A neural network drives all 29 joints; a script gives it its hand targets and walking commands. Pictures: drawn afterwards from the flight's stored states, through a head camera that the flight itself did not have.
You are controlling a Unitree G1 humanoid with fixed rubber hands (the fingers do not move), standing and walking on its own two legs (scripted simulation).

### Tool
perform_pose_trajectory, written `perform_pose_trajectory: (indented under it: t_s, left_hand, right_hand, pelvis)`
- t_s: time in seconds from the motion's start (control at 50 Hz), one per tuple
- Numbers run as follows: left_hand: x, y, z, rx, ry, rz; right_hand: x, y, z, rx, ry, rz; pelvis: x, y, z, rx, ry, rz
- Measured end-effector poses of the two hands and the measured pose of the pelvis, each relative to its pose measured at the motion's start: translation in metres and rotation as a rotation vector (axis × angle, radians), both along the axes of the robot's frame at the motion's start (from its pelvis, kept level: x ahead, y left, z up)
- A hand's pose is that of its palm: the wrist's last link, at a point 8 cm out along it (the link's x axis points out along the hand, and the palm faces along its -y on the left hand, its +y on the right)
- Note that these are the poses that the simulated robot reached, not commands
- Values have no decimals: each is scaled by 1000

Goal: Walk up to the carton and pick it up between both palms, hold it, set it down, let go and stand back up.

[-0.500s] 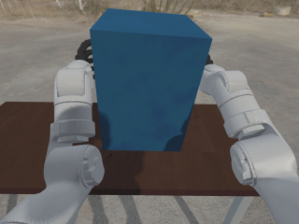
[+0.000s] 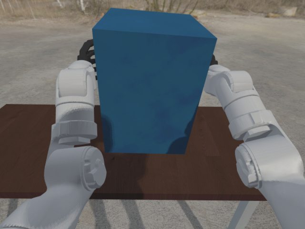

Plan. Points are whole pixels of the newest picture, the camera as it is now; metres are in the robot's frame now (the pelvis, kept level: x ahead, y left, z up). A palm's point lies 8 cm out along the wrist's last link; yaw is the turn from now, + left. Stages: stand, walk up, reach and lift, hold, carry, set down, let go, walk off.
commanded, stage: hold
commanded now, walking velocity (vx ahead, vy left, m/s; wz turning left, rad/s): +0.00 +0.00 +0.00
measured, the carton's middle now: (148, 82) +0.39 +0.02 +0.28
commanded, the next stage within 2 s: set down in 0.52 s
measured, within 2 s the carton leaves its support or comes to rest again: neither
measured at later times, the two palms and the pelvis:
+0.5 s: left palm (86, 70) +0.37 +0.16 +0.32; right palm (210, 75) +0.37 -0.13 +0.31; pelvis +0.00 +0.00 +0.00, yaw +0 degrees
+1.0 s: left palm (83, 72) +0.39 +0.17 +0.31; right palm (199, 86) +0.39 -0.12 +0.27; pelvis +0.00 +0.00 +0.00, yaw +2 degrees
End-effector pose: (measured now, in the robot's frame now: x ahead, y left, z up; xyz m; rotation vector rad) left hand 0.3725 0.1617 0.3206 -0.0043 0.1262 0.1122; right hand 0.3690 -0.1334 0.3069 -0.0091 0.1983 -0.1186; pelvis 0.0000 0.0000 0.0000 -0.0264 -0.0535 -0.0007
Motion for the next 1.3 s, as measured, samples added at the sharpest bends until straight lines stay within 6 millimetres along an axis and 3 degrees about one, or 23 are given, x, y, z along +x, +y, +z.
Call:
perform_pose_trajectory:
  t_s: [0.54,0.78,0.88,1.1,1.3]
  left_hand:
    - [-4,-1,0,9,-4,0]
    - [7,5,26,-12,-101,-3]
    - [12,10,18,17,-122,-3]
    - [19,8,-34,26,-113,1]
    - [22,-4,-47,28,-96,1]
  right_hand:
    - [-3,-1,0,17,-1,-3]
    - [7,5,14,35,-94,-9]
    - [15,11,-2,35,-114,2]
    - [21,11,-65,3,-108,9]
    - [22,0,-78,17,-95,-2]
  pelvis:
    - [-1,3,0,-2,-9,0]
    - [-1,-1,1,6,-22,11]
    - [1,-3,2,11,-64,21]
    - [7,-5,0,9,-95,43]
    - [7,-3,0,8,-88,32]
